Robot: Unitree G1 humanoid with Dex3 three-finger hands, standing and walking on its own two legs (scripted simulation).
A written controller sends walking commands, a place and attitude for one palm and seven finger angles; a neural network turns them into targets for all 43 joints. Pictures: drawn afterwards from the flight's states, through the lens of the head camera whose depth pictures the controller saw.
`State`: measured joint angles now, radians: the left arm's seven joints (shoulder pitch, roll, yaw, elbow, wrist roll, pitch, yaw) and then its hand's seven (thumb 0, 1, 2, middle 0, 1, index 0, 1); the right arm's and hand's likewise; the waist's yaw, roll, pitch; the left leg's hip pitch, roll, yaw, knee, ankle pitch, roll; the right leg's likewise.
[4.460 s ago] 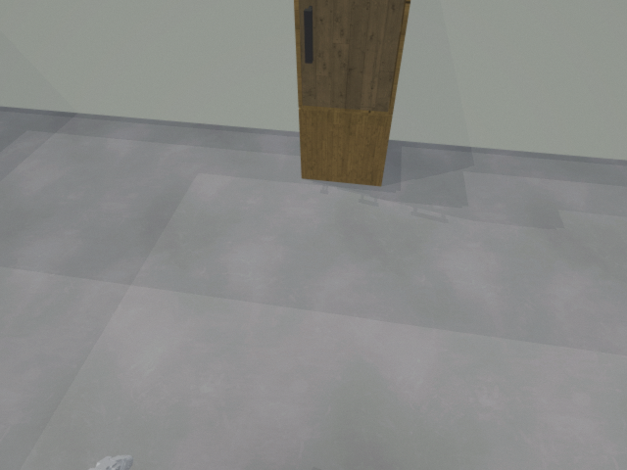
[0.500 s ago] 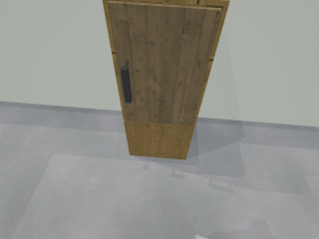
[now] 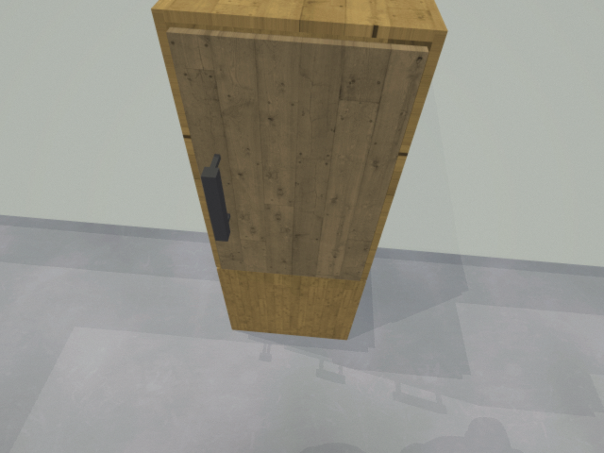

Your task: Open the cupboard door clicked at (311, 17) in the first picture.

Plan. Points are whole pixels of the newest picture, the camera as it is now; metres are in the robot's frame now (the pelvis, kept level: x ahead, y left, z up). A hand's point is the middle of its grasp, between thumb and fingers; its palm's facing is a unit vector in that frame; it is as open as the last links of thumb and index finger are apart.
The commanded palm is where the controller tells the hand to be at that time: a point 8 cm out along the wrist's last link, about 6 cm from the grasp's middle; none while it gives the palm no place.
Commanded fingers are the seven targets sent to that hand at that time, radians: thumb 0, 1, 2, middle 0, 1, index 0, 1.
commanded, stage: come to a stop and stand still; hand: left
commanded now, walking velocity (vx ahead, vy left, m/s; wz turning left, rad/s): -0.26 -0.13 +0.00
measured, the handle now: (219, 199) +0.55 +0.21 -0.04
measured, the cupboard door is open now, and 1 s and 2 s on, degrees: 0 0 0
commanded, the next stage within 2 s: look again from close up in 1.46 s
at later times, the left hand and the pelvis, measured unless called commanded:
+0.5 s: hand out of the picture +0.02 +0.16 -0.17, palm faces +0.03 -0.97 -0.26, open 7.3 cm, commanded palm none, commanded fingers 0.00 0.90 0.90 -0.20 -0.30 -0.20 -0.30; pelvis -0.03 -0.03 -0.01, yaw +1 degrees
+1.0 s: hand out of the picture +0.01 +0.12 -0.17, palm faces +0.03 -0.98 -0.19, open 7.3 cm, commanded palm none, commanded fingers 0.00 0.90 0.90 -0.20 -0.30 -0.20 -0.30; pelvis +0.01 -0.05 +0.01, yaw +0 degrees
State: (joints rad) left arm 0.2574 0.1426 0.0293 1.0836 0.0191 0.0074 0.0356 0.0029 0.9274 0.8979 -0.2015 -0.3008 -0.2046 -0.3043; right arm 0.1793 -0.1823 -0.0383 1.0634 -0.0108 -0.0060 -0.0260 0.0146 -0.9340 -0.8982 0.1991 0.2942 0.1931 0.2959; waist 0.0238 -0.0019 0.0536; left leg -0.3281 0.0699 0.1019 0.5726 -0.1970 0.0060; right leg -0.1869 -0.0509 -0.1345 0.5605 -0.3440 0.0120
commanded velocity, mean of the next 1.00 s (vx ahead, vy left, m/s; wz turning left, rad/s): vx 0.01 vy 0.02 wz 0.00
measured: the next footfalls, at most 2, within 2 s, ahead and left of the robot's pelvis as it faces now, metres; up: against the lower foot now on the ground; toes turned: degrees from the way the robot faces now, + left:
right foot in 0.30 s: +0.02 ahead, -0.14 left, +0.00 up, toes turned -2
left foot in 0.48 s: +0.04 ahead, +0.06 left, +0.00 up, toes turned +5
